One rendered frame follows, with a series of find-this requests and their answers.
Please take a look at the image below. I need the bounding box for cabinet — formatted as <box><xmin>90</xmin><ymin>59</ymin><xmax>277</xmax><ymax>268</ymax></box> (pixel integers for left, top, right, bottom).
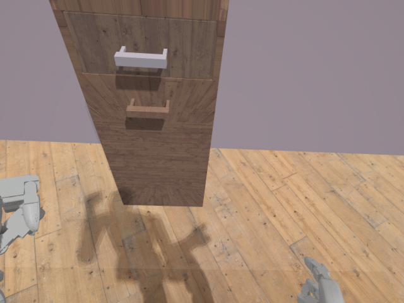
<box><xmin>49</xmin><ymin>0</ymin><xmax>229</xmax><ymax>207</ymax></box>

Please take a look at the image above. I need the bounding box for handle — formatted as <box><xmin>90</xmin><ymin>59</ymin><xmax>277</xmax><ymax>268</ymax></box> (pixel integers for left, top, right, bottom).
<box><xmin>126</xmin><ymin>105</ymin><xmax>170</xmax><ymax>119</ymax></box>
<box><xmin>114</xmin><ymin>46</ymin><xmax>167</xmax><ymax>69</ymax></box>

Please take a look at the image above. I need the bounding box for drawer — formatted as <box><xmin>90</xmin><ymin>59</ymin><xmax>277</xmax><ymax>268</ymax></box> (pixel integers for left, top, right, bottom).
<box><xmin>63</xmin><ymin>10</ymin><xmax>217</xmax><ymax>79</ymax></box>

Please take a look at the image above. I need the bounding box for right robot hand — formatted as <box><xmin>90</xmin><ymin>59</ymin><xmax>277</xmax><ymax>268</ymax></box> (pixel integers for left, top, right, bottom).
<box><xmin>297</xmin><ymin>256</ymin><xmax>345</xmax><ymax>303</ymax></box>

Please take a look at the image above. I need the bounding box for left robot hand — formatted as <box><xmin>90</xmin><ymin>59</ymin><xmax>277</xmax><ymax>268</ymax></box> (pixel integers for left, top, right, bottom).
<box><xmin>0</xmin><ymin>174</ymin><xmax>45</xmax><ymax>255</ymax></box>

